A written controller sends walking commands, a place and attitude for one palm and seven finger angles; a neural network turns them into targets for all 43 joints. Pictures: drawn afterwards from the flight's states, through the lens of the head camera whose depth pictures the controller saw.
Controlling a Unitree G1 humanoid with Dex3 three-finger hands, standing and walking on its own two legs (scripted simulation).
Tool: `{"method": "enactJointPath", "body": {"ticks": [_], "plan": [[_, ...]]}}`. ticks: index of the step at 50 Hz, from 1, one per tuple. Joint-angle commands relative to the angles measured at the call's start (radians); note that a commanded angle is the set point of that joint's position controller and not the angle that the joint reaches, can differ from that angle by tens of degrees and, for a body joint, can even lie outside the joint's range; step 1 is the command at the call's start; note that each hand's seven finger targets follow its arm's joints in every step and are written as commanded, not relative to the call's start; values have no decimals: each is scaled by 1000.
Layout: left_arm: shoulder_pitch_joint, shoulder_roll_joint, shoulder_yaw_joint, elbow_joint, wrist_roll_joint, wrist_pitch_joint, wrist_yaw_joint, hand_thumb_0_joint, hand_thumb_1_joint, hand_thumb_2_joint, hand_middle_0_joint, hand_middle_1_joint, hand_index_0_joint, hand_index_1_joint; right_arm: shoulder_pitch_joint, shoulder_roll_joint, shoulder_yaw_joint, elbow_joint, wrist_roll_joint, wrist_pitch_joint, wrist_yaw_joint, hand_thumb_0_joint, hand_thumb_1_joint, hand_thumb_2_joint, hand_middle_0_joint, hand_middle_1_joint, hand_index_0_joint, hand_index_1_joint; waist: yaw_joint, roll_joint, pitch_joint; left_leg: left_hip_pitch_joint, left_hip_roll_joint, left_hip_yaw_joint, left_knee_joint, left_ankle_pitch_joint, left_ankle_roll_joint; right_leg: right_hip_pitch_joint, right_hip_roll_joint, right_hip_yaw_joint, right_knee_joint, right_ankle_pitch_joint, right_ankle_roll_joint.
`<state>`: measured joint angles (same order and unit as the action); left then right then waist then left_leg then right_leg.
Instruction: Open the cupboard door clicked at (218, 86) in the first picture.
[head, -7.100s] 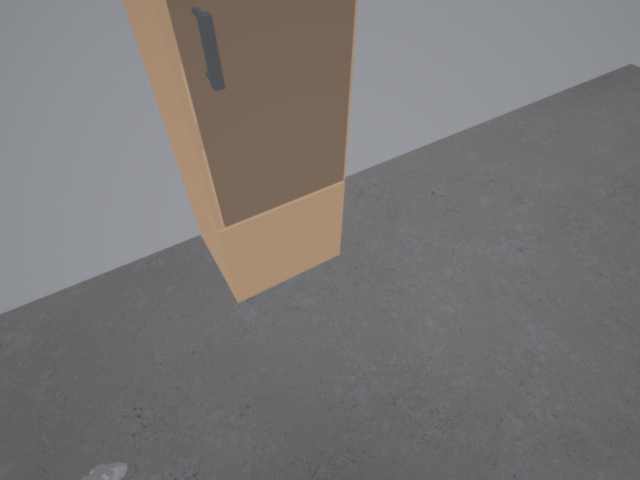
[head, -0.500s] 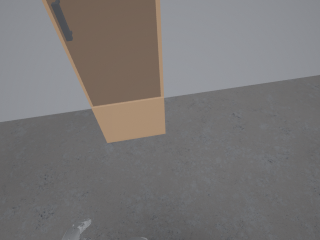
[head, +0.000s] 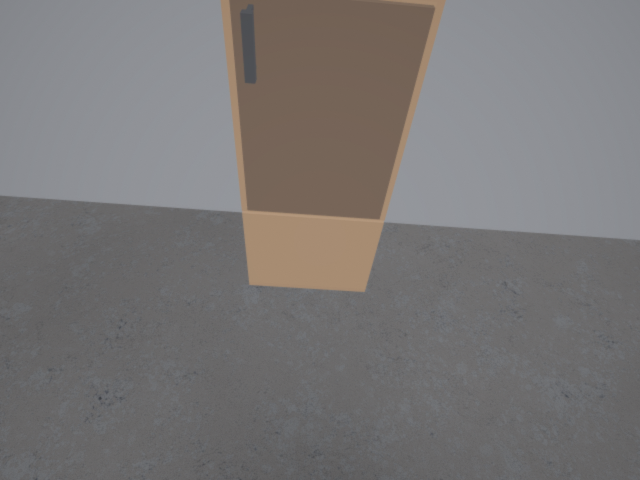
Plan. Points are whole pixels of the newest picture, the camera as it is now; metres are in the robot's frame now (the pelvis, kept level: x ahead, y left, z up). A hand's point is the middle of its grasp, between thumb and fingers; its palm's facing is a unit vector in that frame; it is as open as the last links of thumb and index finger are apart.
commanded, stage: take the last steps up to it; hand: left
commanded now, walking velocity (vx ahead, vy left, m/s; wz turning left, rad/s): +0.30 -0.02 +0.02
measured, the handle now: (250, 44) +0.88 +0.22 +0.15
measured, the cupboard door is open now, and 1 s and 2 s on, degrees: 0 0 0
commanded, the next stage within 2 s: come to a stop and stand still in 0.78 s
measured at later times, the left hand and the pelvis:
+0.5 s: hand (239, 429) +0.23 +0.13 -0.17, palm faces +0.09 -0.98 -0.20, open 7.2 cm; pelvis +0.15 -0.05 -0.01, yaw +1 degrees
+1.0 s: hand (216, 394) +0.28 +0.18 -0.18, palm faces +0.07 -0.99 -0.15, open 7.4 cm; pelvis +0.30 +0.01 +0.00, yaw +0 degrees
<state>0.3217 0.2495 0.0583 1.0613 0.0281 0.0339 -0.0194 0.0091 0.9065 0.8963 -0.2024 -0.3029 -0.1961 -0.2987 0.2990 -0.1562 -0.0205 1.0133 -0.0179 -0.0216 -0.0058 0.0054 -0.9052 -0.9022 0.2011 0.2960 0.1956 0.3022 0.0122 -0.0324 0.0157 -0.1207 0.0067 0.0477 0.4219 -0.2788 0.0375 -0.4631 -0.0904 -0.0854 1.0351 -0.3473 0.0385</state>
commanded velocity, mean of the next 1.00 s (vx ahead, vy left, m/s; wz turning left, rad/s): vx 0.17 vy -0.02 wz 0.01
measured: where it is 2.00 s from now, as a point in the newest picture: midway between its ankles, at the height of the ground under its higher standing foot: outside the picture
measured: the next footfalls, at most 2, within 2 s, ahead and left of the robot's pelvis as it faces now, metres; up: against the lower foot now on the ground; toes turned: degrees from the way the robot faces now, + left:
right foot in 0.34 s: +0.22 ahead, -0.15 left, +0.00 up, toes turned -8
left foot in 0.80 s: +0.37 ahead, +0.11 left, +0.00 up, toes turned +10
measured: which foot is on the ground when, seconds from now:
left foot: down 0.00-0.34, up 0.36-0.78, down 0.80-1.00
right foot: up 0.00-0.32, down 0.34-0.80, up 0.82-1.00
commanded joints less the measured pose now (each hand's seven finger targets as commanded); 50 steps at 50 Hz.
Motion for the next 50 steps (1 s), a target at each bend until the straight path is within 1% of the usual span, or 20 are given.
{"method": "enactJointPath", "body": {"ticks": [1, 7, 12, 15, 16, 17, 18, 20, 23, 25, 34, 37, 38, 39, 40, 41, 43, 45, 47, 50], "plan": [[-73, 15, -3, -84, -1, -42, -1, 0, 900, 900, -200, -300, -200, -300, 99, -150, -34, 8, 5, -37, -25, 0, -900, -900, 200, 300, 200, 300, -28, 143, 68, 81, 238, -223, -262, 84, 131, -181, -23, 31, -1, 69, 13], [-183, -13, -5, -109, -5, -44, -1, 0, 900, 900, -200, -300, -200, -300, 182, -125, -37, 65, 0, -44, -32, 0, -900, -900, 200, 300, 200, 300, -55, 135, 121, 118, 267, -196, -253, 217, 150, -194, -34, 21, -169, 87, 20], [-243, -36, -1, -125, -8, -60, -4, 0, 900, 900, -200, -300, -200, -300, 200, -125, -41, 99, -12, -41, -32, 0, -900, -900, 200, 300, 200, 300, -64, 153, 138, 71, 270, -169, -182, 317, 131, -49, 0, -19, -362, 65, -13], [-37, -3, 15, -57, -6, -79, 0, 0, 900, 900, -200, -300, -200, -300, 174, -127, -41, 108, -6, -41, -29, 0, -900, -900, 200, 300, 200, 300, 36, 73, 36, -18, 194, -92, 60, 425, 75, 298, 63, -57, -538, 159, -44], [114, 56, 31, -10, -1, -92, 8, 0, 900, 900, -200, -300, -200, -300, 167, -105, -39, 99, 5, -48, -23, 0, -900, -900, 200, 300, 200, 300, 101, -7, -48, -168, 141, -33, 273, 344, 34, 541, -45, 71, -568, 150, -87], [247, 166, 58, 22, 2, -100, 22, 0, 900, 900, -200, -300, -200, -300, 191, -43, -29, 67, 13, -56, -14, 0, -900, -900, 200, 300, 200, 300, 124, -249, -148, -411, 1, 57, 586, -117, -16, 736, -321, 462, -684, 182, -198], [253, 191, 57, 20, -17, -94, 25, 0, 900, 900, -200, -300, -200, -300, 149, -83, -35, 45, 14, -44, -15, 0, -900, -900, 200, 300, 200, 300, 122, -192, -145, -447, 14, -25, 784, -306, -5, 628, -400, 596, -795, 6, -263], [62, 99, 39, -26, -17, -85, 33, 0, 900, 900, -200, -300, -200, -300, 38, -70, -50, 24, 2, -29, -2, 0, -900, -900, 200, 300, 200, 300, 68, -79, 44, -516, 99, -73, 872, -143, 3, 352, -345, 503, -883, -303, -227], [-29, -6, 4, -45, -8, -100, 38, 0, 900, 900, -200, -300, -200, -300, 98, -19, -43, 52, -12, 0, 8, 0, -900, -900, 200, 300, 200, 300, -19, -55, 72, -410, 130, -40, 756, 2, -36, 177, -220, 216, -894, -41, -159], [-20, -21, 6, -41, -2, -108, 39, 0, 900, 900, -200, -300, -200, -300, 122, -7, -46, 55, -15, 11, 13, 0, -900, -900, 200, 300, 200, 300, -36, -83, 57, -378, 130, -12, 671, 28, -53, 162, -186, 131, -891, 42, -157], [55, 53, 11, 10, -3, -112, 31, 0, 900, 900, -200, -300, -200, -300, -102, -37, -33, -44, -5, -16, 33, 0, -900, -900, 200, 300, 200, 300, 12, -80, 79, -333, 103, 49, 255, 55, -58, 294, -200, 101, -822, 216, -185], [41, 50, 14, 14, -5, -96, 34, 0, 900, 900, -200, -300, -200, -300, -32, -60, -36, -22, -5, -25, 25, 0, -900, -900, 200, 300, 200, 300, -34, -36, 77, -108, 70, 79, 115, 98, -47, 203, -170, 65, -717, 177, -151], [50, 30, 9, 13, -8, -89, 33, 0, 900, 900, -200, -300, -200, -300, 48, -91, -41, 6, -8, -33, 19, 0, -900, -900, 200, 300, 200, 300, -64, 30, 29, 29, 68, 61, 45, 105, -42, 166, -115, 25, -574, 185, -126], [85, -20, 2, 2, -13, -84, 28, 0, 900, 900, -200, -300, -200, -300, 142, -175, -59, 28, -19, -41, 6, 0, -900, -900, 200, 300, 200, 300, -89, 223, -39, 182, 233, -146, -30, 123, 18, 42, -14, -43, -328, 62, -79], [72, -47, -10, -24, -14, -85, 23, 0, 900, 900, -200, -300, -200, -300, 219, -259, -73, 40, -13, -32, -2, 0, -900, -900, 200, 300, 200, 300, -100, 377, -58, 214, 405, -375, -139, 175, 97, -80, 71, -81, -76, -255, -44], [45, -31, -8, -30, -10, -77, 32, 0, 900, 900, -200, -300, -200, -300, 198, -233, -64, 45, -12, -27, -15, 0, -900, -900, 200, 300, 200, 300, -104, 324, -72, 179, 427, -401, -183, 101, 123, -116, 43, 11, 53, -261, -52], [-2, -31, -3, -17, -7, -76, 22, 0, 900, 900, -200, -300, -200, -300, 72, -157, -44, 14, -5, -29, -18, 0, -900, -900, 200, 300, 200, 300, -62, 179, 22, 18, 375, -298, -210, 47, 134, -128, -20, 50, 128, -124, -54], [25, -59, -10, 11, -6, -68, 19, 0, 900, 900, -200, -300, -200, -300, 5, -97, -23, 10, -2, -44, -24, 0, -900, -900, 200, 300, 200, 300, -18, 107, 30, -71, 319, -172, -214, 265, 104, -37, -39, 60, 44, -39, -32], [86, -96, -18, 35, -12, -44, 33, 0, 900, 900, -200, -300, -200, -300, -39, -80, -17, 1, -1, -46, -35, 0, -900, -900, 200, 300, 200, 300, 13, 84, -22, -91, 295, -71, -167, 560, 98, 75, -31, 70, -82, 6, -5], [77, -78, -22, 28, -12, -22, 44, 0, 900, 900, -200, -300, -200, -300, -56, -108, -21, 12, 3, -27, -43, 0, -900, -900, 200, 300, 200, 300, 8, 116, -34, -54, 298, -37, -111, 715, 107, 125, -7, 43, -229, 12, 3]]}}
